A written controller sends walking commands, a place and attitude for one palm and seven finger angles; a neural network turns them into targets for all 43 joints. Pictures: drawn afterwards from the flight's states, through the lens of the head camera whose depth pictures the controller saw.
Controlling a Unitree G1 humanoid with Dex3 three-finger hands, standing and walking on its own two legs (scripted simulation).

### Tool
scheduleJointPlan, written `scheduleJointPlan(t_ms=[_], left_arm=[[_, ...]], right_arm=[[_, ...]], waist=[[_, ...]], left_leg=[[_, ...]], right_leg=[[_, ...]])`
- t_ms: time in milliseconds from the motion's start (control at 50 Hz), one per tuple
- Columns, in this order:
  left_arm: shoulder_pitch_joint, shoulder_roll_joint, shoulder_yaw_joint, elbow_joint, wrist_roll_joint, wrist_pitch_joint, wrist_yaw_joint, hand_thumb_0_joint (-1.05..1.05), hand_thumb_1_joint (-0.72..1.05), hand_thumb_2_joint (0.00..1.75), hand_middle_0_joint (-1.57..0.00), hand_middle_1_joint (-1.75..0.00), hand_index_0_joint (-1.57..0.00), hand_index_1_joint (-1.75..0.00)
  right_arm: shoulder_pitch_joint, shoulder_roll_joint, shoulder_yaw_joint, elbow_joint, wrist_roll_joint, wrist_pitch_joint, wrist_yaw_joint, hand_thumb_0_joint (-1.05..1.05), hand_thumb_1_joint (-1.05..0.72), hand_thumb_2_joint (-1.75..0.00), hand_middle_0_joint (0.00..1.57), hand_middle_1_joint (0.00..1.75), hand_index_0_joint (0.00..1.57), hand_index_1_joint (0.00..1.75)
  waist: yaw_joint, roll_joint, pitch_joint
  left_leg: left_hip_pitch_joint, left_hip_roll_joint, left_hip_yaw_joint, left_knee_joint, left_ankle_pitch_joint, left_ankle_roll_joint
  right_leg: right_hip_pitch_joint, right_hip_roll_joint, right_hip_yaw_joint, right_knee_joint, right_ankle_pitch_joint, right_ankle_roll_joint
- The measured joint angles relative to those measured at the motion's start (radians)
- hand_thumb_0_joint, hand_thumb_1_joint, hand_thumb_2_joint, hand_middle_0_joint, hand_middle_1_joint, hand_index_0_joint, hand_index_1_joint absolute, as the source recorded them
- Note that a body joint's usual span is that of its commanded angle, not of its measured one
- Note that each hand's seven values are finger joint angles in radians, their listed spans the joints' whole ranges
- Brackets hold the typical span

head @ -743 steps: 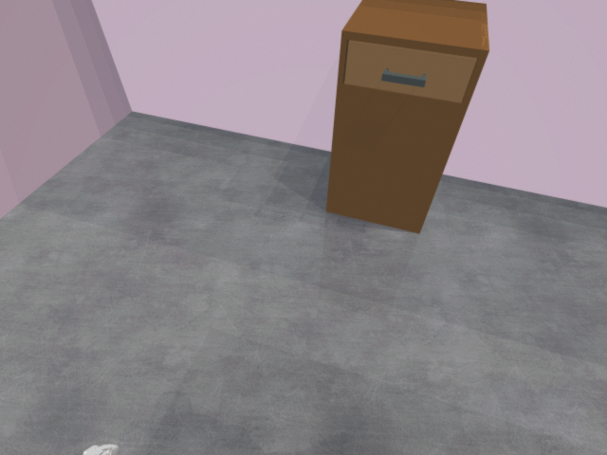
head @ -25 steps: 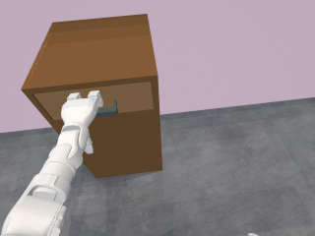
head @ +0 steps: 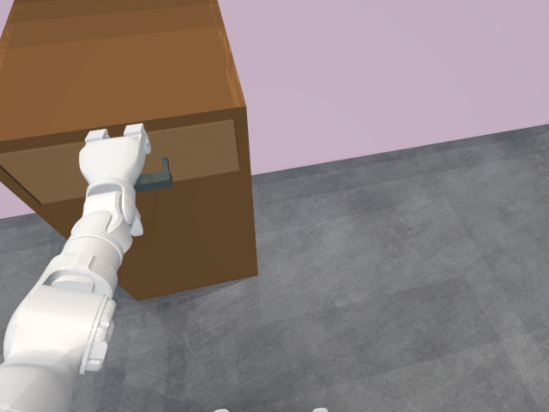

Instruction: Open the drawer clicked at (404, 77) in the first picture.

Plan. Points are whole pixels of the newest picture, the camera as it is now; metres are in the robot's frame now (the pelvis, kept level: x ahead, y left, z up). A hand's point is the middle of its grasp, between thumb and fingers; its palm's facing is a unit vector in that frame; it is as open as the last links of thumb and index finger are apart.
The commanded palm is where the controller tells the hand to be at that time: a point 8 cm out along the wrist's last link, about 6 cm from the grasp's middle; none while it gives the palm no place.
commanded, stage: move the hooked fingers above the handle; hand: left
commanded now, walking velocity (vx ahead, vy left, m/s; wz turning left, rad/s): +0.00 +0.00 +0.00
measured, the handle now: (133, 176) +0.53 +0.23 -0.03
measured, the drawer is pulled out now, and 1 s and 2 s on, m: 0.00 0.00 0.00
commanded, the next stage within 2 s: lower the fingers behind the handle in 0.80 s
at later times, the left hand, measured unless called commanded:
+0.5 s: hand (127, 181) +0.48 +0.21 +0.02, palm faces -0.06 -0.03 -1.00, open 13.8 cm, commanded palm +0.46 +0.20 +0.08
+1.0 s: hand (126, 186) +0.47 +0.21 +0.02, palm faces -0.08 -0.03 -1.00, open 13.8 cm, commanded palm +0.45 +0.21 +0.08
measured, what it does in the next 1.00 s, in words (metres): stands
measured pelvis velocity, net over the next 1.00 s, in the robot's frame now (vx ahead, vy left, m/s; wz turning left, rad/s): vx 0.01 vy -0.01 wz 0.01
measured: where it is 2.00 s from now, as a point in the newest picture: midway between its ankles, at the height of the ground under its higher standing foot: outside the picture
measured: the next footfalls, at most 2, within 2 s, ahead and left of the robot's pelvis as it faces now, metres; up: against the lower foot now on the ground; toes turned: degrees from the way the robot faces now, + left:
none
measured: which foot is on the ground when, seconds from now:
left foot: down 0.00-1.00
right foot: down 0.00-1.00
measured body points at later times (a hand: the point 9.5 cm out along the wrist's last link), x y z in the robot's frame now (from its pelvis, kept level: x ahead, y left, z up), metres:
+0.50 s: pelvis +0.00 +0.01 +0.00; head +0.09 +0.00 +0.44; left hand +0.48 +0.21 +0.08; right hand +0.02 -0.26 -0.13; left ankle -0.01 +0.09 -0.71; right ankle -0.03 -0.10 -0.71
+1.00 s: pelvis +0.01 -0.01 +0.00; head +0.09 -0.02 +0.45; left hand +0.47 +0.21 +0.08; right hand +0.03 -0.28 -0.13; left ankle -0.01 +0.09 -0.71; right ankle -0.03 -0.10 -0.71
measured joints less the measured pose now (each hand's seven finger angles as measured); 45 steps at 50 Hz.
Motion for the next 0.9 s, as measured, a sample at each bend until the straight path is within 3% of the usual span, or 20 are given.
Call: scheduleJointPlan(t_ms=[320,440,580,660,780,900], left_arm=[[0.011,-0.029,0.006,0.004,-0.006,0.012,0.015,0.0,-0.49,0.3,-0.32,-1.2,-0.32,-1.2],[-0.018,-0.02,-0.022,0.028,-0.01,0.032,0.013,0.0,-0.49,0.3,-0.32,-1.2,-0.32,-1.2],[-0.018,-0.042,-0.045,0.0,-0.019,0.018,-0.003,0.0,-0.49,0.3,-0.32,-1.2,-0.32,-1.2],[-0.001,-0.055,-0.024,-0.006,-0.01,0.017,0.012,0.0,-0.49,0.3,-0.32,-1.2,-0.32,-1.2],[0.022,-0.036,0.005,-0.012,-0.007,0.034,0.016,0.0,-0.49,0.3,-0.32,-1.2,-0.32,-1.2],[0.044,-0.016,-0.005,-0.037,-0.023,0.025,-0.017,0.0,-0.49,0.3,-0.32,-1.2,-0.32,-1.2]], right_arm=[[0.004,0.017,0.015,0.006,-0.004,0.01,0.009,0.01,-0.91,-0.9,0.2,0.3,0.21,0.3],[-0.019,0.016,0.018,-0.007,0.0,0.001,0.005,0.01,-0.91,-0.9,0.2,0.3,0.21,0.3],[-0.024,0.007,0.009,-0.011,-0.006,0.004,0.006,0.01,-0.91,-0.9,0.2,0.3,0.21,0.3],[-0.03,0.004,0.013,-0.012,-0.006,0.014,0.005,0.01,-0.91,-0.9,0.2,0.3,0.21,0.3],[-0.033,0.008,0.016,-0.018,-0.002,0.019,-0.003,0.01,-0.91,-0.9,0.2,0.3,0.21,0.3],[-0.022,0.011,0.012,-0.011,0.003,0.02,-0.008,0.01,-0.91,-0.9,0.2,0.3,0.21,0.3]], waist=[[0.003,0.008,-0.01],[0.004,0.005,-0.003],[0.015,0.003,-0.011],[0.014,0.003,-0.014],[0.01,0.006,-0.009],[0.022,0.007,-0.005]], left_leg=[[0.004,-0.001,0.009,0.0,-0.007,0.01],[0.002,-0.005,0.0,-0.001,-0.003,0.009],[0.002,-0.006,-0.005,0.001,-0.007,0.005],[0.008,-0.003,-0.002,0.001,-0.011,0.003],[0.021,0.002,0.002,-0.012,-0.008,-0.002],[0.047,0.003,-0.004,-0.032,-0.002,-0.007]], right_leg=[[0.006,-0.001,0.01,-0.009,0.002,0.011],[0.007,-0.004,0.001,-0.01,0.002,0.01],[0.009,-0.005,-0.004,-0.008,-0.004,0.007],[0.011,-0.001,0.0,-0.006,-0.007,0.004],[0.02,0.004,0.005,-0.014,-0.005,-0.001],[0.048,0.006,0.0,-0.035,-0.001,-0.006]])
